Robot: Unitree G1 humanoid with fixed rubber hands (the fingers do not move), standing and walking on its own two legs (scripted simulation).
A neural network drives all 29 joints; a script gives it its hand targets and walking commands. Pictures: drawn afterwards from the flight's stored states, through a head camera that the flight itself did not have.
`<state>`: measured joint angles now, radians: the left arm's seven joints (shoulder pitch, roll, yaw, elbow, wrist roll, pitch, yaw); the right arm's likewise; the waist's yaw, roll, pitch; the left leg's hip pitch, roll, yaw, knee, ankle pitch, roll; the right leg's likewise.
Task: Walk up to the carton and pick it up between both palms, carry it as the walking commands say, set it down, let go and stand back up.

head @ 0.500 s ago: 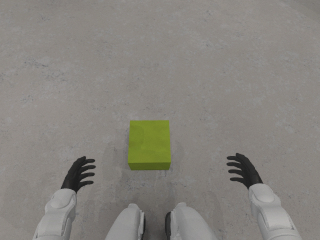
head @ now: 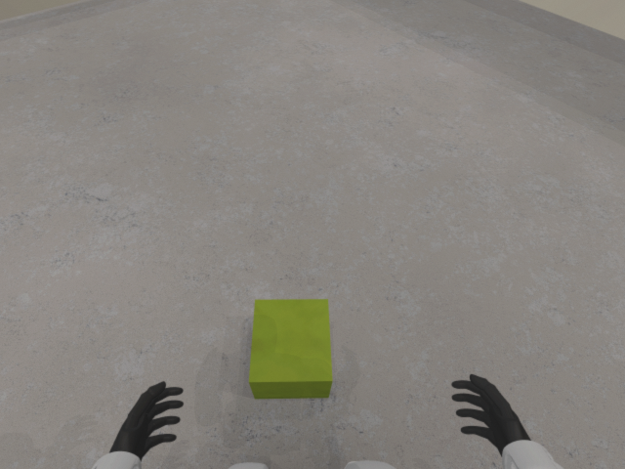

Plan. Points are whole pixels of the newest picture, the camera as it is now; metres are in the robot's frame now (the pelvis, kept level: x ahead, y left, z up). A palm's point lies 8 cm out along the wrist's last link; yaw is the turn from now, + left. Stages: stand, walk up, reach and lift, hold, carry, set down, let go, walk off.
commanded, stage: let go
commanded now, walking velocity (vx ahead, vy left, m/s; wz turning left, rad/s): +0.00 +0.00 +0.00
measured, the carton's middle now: (291, 348) +0.52 +0.05 -0.67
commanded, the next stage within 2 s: stand in 0.10 s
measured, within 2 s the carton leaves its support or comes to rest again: neither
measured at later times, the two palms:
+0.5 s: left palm (102, 431) +0.18 +0.27 -0.06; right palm (518, 420) +0.19 -0.26 -0.07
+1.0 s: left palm (95, 459) +0.15 +0.28 -0.07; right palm (525, 450) +0.16 -0.26 -0.08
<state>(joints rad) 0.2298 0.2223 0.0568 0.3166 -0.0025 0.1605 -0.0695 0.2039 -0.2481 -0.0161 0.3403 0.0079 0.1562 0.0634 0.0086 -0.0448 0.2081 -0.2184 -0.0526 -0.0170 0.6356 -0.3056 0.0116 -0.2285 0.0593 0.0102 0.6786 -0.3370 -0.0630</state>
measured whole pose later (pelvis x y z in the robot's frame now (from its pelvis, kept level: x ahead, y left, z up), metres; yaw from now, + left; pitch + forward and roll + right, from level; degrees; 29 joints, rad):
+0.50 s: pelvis +0.04 +0.00 +0.00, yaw +0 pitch -3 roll +2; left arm 0.25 0.33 0.04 0.61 0.00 0.00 -0.03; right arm 0.20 -0.25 -0.07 0.65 -0.03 0.02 0.03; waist 0.01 -0.04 -0.05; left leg -0.21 -0.05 -0.02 0.63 -0.36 0.01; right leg -0.22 0.06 0.01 0.68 -0.40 -0.06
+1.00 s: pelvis +0.03 +0.00 +0.00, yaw +0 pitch -4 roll +1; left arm 0.25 0.32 0.04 0.69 0.00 -0.02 -0.02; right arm 0.20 -0.25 -0.07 0.76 -0.03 0.00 0.02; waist 0.01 -0.04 -0.06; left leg -0.21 -0.05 -0.02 0.63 -0.34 0.01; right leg -0.22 0.06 0.01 0.68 -0.37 -0.06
